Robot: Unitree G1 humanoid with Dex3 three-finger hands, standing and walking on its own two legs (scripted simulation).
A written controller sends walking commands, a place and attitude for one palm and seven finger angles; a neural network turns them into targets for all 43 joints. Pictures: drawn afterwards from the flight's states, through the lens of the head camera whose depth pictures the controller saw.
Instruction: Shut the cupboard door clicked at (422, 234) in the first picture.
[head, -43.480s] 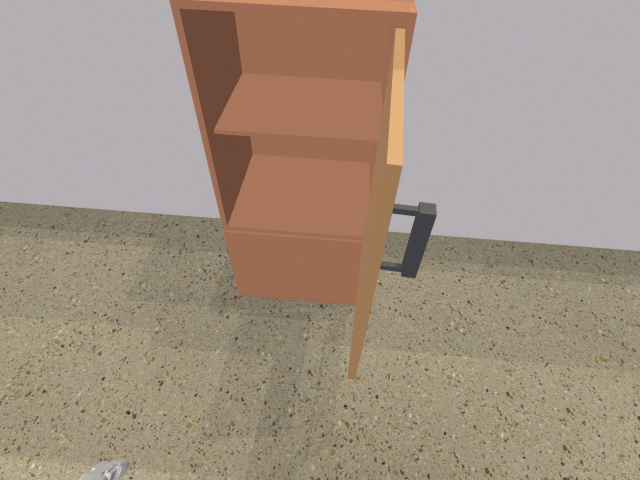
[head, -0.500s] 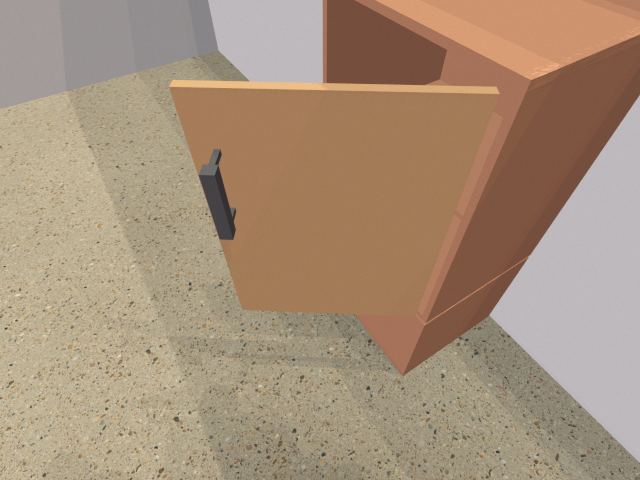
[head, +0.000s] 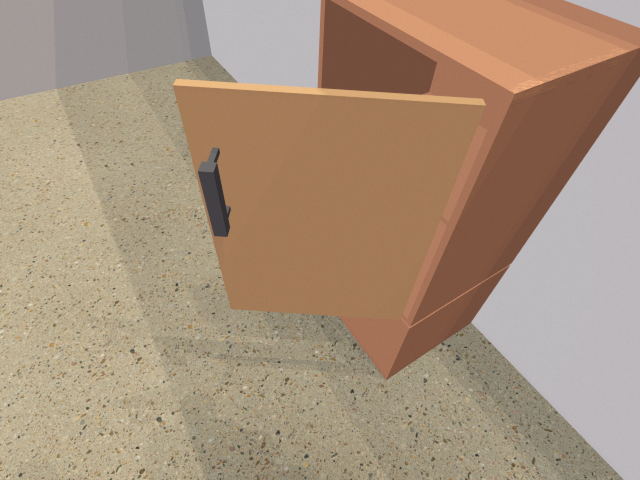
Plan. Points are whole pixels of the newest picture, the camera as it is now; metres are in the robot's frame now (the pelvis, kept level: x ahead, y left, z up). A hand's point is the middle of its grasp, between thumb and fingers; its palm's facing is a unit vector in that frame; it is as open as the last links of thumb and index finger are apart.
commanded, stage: look again from close up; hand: left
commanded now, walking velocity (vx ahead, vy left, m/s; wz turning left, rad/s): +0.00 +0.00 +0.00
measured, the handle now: (218, 193) +0.53 +0.19 +0.04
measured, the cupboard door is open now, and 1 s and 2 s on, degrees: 55 55 55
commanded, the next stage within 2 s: shuffle to correct the standing spot in 0.46 s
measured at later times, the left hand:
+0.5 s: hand out of the picture +0.02 +0.20 -0.18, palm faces +0.00 -0.98 -0.20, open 7.3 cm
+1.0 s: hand out of the picture +0.03 +0.17 -0.19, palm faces +0.03 -0.98 -0.17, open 7.3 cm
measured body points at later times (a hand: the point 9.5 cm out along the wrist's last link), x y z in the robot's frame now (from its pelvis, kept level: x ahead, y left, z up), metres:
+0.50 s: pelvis +0.01 +0.03 -0.01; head +0.02 +0.03 +0.44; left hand +0.02 +0.26 -0.17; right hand +0.02 -0.20 -0.16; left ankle +0.02 +0.12 -0.74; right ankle -0.02 -0.10 -0.74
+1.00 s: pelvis +0.07 +0.01 -0.02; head +0.10 +0.02 +0.43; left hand +0.03 +0.23 -0.18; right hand +0.09 -0.22 -0.17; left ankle +0.02 +0.12 -0.74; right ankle -0.02 -0.10 -0.74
